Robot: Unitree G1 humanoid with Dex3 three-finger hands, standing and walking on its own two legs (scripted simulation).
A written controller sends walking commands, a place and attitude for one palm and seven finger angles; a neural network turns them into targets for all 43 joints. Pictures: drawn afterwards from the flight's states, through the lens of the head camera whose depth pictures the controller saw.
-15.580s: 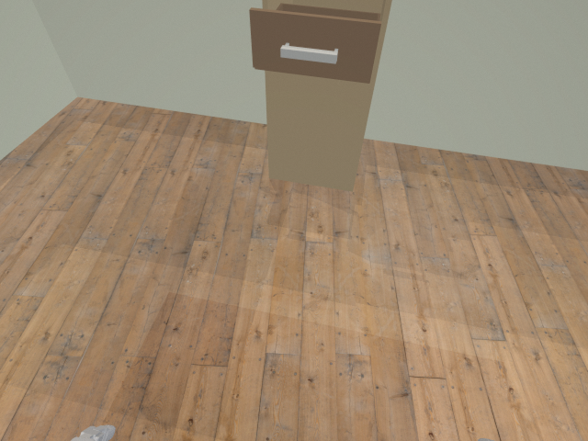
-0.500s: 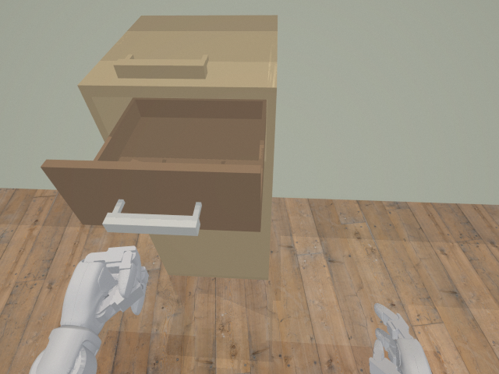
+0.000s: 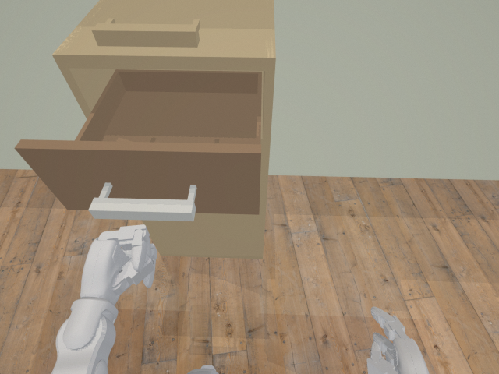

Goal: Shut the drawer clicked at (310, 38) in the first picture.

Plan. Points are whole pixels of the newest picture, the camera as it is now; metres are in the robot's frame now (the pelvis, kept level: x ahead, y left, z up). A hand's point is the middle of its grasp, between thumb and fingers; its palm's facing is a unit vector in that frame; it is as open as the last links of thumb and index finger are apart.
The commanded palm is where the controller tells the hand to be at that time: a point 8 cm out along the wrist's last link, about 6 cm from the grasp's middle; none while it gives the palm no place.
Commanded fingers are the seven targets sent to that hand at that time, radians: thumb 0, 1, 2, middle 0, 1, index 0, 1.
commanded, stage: bring the fist close to the handle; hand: left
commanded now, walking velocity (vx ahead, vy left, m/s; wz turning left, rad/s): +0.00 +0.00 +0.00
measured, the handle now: (147, 199) +0.39 +0.20 +0.05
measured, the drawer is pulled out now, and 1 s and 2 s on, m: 0.23 0.22 0.08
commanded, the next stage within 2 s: push the drawer shut in 0.46 s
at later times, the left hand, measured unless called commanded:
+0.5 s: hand (157, 258) +0.28 +0.16 +0.05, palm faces +0.00 -1.00 -0.04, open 3.3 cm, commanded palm +0.25 +0.21 +0.05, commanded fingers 0.00 0.90 0.90 -1.40 -1.60 -1.40 -1.60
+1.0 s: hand (157, 237) +0.31 +0.16 +0.05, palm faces +0.00 -1.00 -0.04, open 3.0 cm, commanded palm +0.30 +0.22 +0.05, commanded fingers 0.00 0.90 0.90 -1.40 -1.60 -1.40 -1.60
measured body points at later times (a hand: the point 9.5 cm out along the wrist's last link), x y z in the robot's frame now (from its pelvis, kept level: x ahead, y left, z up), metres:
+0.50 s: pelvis +0.00 +0.00 -0.01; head +0.04 -0.01 +0.44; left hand +0.27 +0.21 +0.05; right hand +0.15 -0.24 -0.10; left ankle +0.02 +0.12 -0.70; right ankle -0.01 -0.10 -0.70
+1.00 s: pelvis -0.01 -0.01 -0.01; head +0.04 -0.01 +0.44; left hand +0.31 +0.22 +0.06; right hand +0.14 -0.25 -0.11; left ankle +0.02 +0.12 -0.70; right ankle -0.01 -0.10 -0.70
